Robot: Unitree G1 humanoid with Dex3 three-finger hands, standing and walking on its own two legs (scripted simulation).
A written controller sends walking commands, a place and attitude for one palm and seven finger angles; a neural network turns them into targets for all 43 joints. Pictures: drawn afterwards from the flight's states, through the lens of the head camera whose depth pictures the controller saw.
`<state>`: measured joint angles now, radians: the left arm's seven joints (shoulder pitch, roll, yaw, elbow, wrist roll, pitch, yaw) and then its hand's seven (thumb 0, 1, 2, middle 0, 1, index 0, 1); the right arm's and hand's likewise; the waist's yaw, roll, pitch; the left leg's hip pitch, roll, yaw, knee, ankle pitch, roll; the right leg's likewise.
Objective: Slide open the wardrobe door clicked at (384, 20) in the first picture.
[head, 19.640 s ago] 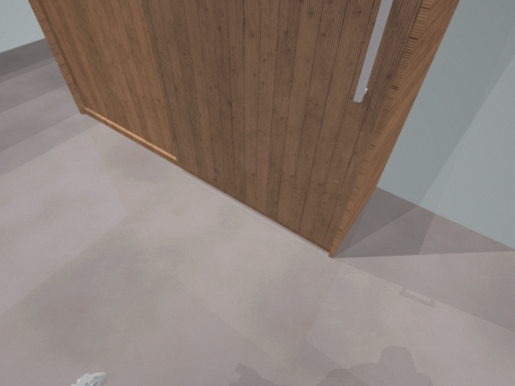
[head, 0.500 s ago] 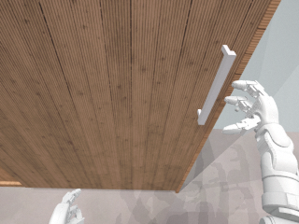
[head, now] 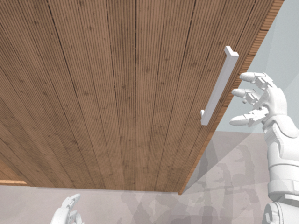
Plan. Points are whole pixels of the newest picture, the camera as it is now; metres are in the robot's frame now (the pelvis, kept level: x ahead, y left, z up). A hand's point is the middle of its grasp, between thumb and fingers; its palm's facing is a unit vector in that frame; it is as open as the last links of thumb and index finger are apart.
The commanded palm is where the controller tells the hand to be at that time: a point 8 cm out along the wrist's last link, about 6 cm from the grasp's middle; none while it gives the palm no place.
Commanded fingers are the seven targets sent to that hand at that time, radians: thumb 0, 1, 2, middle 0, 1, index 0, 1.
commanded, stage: move the hooked fingers beside the handle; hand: right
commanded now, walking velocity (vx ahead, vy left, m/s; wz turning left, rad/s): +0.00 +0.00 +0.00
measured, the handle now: (214, 90) +0.45 -0.14 +0.16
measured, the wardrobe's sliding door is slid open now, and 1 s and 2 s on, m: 0.00 0.00 0.00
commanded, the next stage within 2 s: none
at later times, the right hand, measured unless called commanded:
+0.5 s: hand (243, 109) +0.39 -0.21 +0.15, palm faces +0.00 +1.00 -0.01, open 14.0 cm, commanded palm +0.36 -0.25 +0.16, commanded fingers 0.00 0.50 -0.30 0.30 1.20 0.30 1.20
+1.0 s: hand (247, 104) +0.38 -0.20 +0.18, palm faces -0.01 +1.00 -0.01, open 14.0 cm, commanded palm +0.36 -0.25 +0.16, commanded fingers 0.00 0.50 -0.30 0.30 1.20 0.30 1.20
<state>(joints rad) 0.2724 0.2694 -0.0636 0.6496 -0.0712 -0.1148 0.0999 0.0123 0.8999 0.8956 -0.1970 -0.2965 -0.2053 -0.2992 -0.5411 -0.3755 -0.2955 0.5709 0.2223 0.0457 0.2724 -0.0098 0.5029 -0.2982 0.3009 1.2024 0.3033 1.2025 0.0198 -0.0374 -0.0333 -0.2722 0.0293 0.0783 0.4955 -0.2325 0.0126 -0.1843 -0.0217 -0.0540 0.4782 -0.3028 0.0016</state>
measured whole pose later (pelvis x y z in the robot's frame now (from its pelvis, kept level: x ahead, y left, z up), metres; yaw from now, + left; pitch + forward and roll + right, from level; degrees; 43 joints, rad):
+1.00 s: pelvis +0.01 -0.01 +0.00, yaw +0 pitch +0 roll +0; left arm 0.26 0.26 -0.06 0.64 -0.07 -0.11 0.09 0.01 0.90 0.90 -0.20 -0.30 -0.21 -0.30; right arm -0.47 -0.34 -0.28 0.46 0.23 0.07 0.28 -0.01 0.50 -0.30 0.30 1.20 0.30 1.20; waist 0.00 -0.04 -0.04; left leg -0.25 0.03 0.08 0.48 -0.24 0.00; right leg -0.17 -0.02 -0.05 0.47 -0.31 -0.01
